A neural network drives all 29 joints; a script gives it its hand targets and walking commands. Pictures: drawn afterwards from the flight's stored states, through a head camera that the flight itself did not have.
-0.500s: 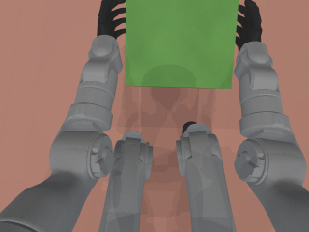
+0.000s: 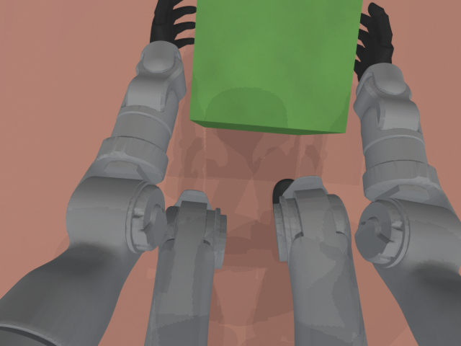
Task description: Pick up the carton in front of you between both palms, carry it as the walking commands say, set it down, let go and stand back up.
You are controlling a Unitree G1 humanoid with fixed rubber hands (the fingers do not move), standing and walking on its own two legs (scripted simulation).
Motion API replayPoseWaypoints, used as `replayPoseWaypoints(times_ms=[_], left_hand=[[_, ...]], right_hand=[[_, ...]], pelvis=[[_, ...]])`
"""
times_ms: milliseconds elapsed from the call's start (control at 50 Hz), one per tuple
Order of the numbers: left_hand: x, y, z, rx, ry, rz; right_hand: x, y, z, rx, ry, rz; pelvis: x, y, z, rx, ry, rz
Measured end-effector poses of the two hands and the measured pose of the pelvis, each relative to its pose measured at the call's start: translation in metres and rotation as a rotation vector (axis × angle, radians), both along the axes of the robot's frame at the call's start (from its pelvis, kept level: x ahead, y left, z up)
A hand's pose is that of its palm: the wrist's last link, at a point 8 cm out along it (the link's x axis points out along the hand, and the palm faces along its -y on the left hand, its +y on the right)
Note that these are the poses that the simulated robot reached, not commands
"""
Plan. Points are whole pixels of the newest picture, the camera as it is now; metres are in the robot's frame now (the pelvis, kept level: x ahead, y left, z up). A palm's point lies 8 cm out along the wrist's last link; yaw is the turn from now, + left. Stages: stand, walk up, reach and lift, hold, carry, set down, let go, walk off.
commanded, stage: set down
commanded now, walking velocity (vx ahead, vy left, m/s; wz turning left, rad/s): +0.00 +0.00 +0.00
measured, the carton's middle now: (263, 71) +0.49 -0.08 -0.24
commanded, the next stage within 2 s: none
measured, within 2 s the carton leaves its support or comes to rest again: rests again in 0.28 s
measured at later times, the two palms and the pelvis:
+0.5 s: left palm (166, 47) +0.53 +0.07 -0.18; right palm (367, 61) +0.48 -0.23 -0.18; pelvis +0.00 +0.00 -0.01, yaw +0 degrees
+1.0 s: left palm (151, 57) +0.53 +0.10 -0.21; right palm (388, 74) +0.46 -0.28 -0.21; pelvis -0.01 -0.01 -0.02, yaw +0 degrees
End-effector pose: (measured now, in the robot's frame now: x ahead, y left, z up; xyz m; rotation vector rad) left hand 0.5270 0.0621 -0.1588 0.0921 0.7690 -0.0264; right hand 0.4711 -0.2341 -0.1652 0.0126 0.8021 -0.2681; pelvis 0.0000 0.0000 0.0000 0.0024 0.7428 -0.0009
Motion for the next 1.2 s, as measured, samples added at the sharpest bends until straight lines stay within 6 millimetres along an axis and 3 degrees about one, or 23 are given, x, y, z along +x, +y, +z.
replayPoseWaypoints(times_ms=[320,740,900,980,1080,1200], left_hand=[[0.001,0.003,-0.020,-0.007,0.022,-0.045],[0.003,0.007,-0.024,-0.024,-0.013,-0.109],[-0.004,0.037,-0.048,0.025,0.010,-0.045],[-0.003,0.039,-0.053,0.020,-0.015,-0.043],[0.005,0.029,-0.042,-0.005,-0.081,-0.040],[0.008,0.028,0.005,0.020,-0.152,-0.032]], right_hand=[[0.009,0.000,-0.016,0.009,0.022,0.056],[0.008,-0.002,-0.020,0.021,-0.006,0.068],[-0.013,-0.036,-0.045,-0.029,0.022,-0.037],[-0.011,-0.048,-0.048,-0.040,-0.003,-0.044],[0.005,-0.048,-0.034,-0.037,-0.082,-0.032],[0.011,-0.045,0.010,-0.029,-0.159,-0.027]], pelvis=[[-0.001,-0.002,-0.007,-0.005,-0.033,0.007],[-0.007,0.002,-0.015,-0.014,-0.073,0.005],[-0.010,-0.003,-0.018,-0.004,-0.105,0.004],[-0.010,-0.007,-0.021,-0.002,-0.111,0.001],[-0.010,-0.012,-0.022,0.001,-0.111,-0.005],[-0.009,-0.013,-0.010,0.005,-0.109,-0.022]])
